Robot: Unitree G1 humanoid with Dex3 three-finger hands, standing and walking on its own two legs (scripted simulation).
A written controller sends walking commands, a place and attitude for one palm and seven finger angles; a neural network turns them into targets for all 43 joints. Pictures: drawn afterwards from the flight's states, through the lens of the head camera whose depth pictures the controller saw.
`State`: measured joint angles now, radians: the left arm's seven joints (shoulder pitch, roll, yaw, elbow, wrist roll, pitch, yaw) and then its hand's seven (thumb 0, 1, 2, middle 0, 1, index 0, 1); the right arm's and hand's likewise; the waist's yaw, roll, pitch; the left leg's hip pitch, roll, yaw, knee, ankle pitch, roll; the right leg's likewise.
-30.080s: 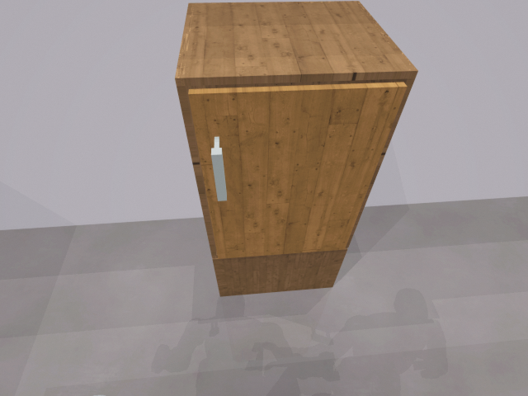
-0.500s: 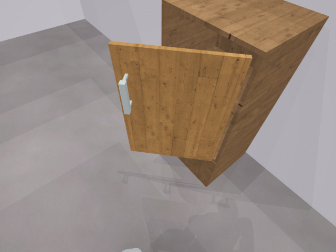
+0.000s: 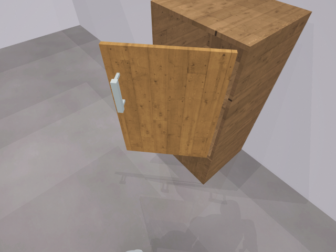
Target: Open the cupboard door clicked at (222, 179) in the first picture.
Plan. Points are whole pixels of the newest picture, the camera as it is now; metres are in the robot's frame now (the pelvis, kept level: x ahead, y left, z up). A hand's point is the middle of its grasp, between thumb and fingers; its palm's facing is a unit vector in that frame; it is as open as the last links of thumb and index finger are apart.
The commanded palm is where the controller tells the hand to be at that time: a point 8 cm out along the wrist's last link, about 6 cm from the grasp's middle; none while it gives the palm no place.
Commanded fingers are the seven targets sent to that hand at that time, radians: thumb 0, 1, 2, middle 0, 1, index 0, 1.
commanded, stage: come to a stop and stand still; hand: left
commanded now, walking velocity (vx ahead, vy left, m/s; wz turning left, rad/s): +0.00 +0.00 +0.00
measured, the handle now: (119, 93) +0.62 +0.21 -0.01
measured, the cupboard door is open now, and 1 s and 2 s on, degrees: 43 43 43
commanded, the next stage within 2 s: look again from close up in 0.20 s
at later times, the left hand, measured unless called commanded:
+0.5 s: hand out of the picture +0.01 +0.18 -0.18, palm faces +0.02 -0.98 -0.20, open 7.4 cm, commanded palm none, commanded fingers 0.00 0.90 0.90 -0.20 -0.30 -0.20 -0.30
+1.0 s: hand out of the picture -0.04 +0.18 -0.18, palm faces +0.04 -0.98 -0.18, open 7.4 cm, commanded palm none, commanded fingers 0.00 0.90 0.90 -0.20 -0.30 -0.20 -0.30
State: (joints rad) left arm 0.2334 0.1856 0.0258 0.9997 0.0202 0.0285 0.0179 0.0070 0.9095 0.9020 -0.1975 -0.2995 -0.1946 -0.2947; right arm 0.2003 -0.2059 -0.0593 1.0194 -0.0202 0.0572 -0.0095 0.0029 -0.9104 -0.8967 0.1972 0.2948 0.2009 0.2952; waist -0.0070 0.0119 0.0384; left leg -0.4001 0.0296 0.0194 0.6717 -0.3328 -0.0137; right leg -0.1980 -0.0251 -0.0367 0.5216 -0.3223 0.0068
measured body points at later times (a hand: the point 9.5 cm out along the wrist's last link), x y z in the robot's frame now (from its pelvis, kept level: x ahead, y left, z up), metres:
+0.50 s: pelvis -0.01 +0.01 +0.00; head -0.01 +0.01 +0.45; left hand +0.01 +0.23 -0.16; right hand +0.02 -0.23 -0.15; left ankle +0.03 +0.12 -0.73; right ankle -0.03 -0.13 -0.73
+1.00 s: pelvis -0.02 +0.01 +0.00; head -0.03 +0.02 +0.45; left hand -0.05 +0.24 -0.16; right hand +0.00 -0.22 -0.15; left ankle +0.03 +0.12 -0.73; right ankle -0.03 -0.13 -0.73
